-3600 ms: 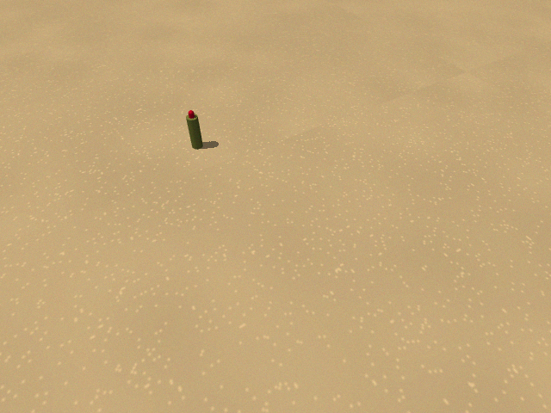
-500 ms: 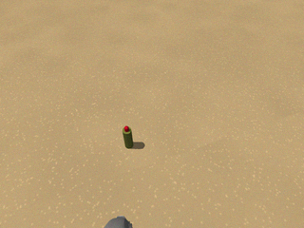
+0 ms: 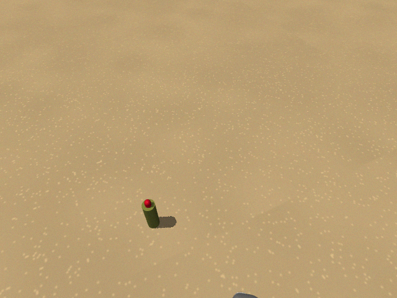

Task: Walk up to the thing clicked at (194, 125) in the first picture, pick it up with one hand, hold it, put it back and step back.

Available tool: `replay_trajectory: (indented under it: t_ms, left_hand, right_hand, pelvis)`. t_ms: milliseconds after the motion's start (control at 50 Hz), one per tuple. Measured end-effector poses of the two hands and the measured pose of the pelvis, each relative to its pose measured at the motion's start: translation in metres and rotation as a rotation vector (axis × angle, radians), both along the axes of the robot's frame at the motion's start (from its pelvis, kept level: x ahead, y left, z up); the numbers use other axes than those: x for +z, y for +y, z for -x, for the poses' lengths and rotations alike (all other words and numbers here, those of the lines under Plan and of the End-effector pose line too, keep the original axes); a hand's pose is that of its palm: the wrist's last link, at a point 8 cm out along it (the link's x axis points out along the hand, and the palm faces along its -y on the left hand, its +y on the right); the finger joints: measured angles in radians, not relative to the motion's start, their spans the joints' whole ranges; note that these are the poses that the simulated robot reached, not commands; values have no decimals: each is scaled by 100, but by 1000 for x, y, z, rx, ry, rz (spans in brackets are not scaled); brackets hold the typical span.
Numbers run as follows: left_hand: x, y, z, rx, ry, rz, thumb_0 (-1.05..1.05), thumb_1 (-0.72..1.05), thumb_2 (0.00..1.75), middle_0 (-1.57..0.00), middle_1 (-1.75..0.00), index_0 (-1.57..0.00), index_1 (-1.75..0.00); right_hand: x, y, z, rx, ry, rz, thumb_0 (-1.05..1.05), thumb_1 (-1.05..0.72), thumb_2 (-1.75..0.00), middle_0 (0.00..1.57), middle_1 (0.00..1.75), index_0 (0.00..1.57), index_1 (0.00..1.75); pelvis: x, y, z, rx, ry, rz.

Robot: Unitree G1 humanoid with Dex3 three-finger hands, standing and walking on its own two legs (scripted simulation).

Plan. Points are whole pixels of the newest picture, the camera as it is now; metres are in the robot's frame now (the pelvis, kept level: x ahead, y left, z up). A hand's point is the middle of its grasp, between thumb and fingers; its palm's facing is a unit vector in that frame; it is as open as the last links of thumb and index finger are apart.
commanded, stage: walk up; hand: left
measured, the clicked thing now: (150, 212) +0.61 +0.22 -0.65
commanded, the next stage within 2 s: stand in 1.98 s
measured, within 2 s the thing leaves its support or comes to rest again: neither
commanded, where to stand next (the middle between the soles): +0.26 +0.01 m, yaw +1 degrees
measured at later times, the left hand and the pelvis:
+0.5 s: hand (64, 297) +0.17 +0.30 -0.16, palm faces +0.00 -0.93 -0.36, open 7.4 cm; pelvis +0.14 +0.02 -0.01, yaw +2 degrees
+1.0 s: hand (90, 242) +0.28 +0.26 -0.14, palm faces -0.02 -0.93 -0.36, open 7.4 cm; pelvis +0.19 +0.01 +0.00, yaw +1 degrees
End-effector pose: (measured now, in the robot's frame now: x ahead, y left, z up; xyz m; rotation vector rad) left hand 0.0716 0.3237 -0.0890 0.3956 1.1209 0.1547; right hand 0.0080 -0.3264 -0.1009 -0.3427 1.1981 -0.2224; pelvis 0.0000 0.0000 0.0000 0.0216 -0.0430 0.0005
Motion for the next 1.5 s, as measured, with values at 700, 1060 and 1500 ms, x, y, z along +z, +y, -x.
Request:
replay_trajectory:
  t_ms: [700,1060,1500]
  left_hand:
    - [-27,12,-139,89,86,3,0,91,90,-20,-30,-20,-30]
    - [-11,-19,-218,63,-5,40,0,91,90,-21,-30,-20,-30]
    - [-12,-12,-205,121,89,57,0,91,90,-20,-30,-20,-30]
  right_hand:
    - [3,30,-245,84,-69,29,1,-90,-90,21,30,20,30]
    - [-17,43,-258,30,32,-69,1,-90,-90,20,30,20,30]
    - [4,37,-280,13,29,-24,1,-90,-90,20,30,20,30]
  pelvis:
    - [-5,17,-172,23,2,26]
    - [8,9,-192,20,-2,16]
    - [20,13,-206,23,3,22]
